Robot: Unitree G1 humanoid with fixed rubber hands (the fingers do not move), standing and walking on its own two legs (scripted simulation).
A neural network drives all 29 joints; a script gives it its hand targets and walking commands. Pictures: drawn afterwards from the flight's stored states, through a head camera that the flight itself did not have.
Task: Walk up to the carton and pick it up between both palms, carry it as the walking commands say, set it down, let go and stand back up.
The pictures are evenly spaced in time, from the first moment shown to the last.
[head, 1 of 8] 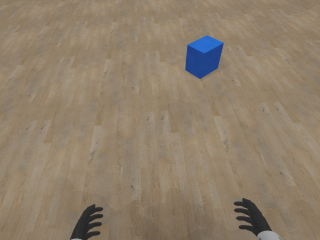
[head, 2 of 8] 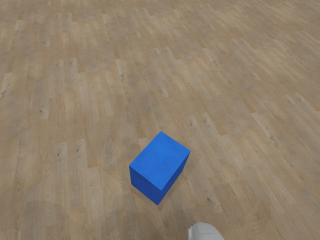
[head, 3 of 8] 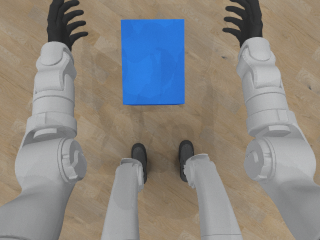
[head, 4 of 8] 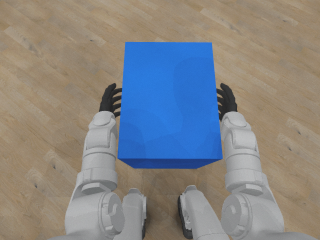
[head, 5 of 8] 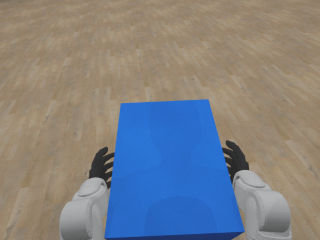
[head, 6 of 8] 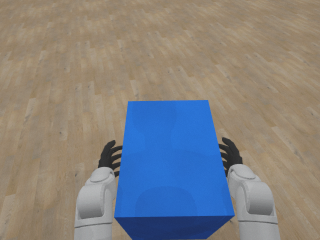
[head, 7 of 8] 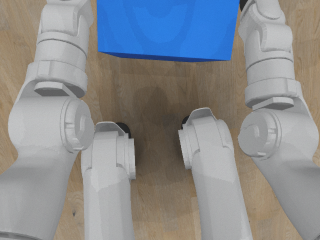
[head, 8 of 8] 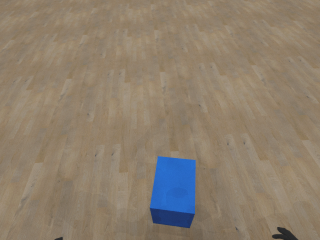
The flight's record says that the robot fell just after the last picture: no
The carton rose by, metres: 0.65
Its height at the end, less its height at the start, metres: +0.00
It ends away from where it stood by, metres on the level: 0.08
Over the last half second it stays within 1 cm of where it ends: yes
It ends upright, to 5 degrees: yes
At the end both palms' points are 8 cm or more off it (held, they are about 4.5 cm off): yes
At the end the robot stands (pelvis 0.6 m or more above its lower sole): yes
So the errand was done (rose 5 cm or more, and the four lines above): yes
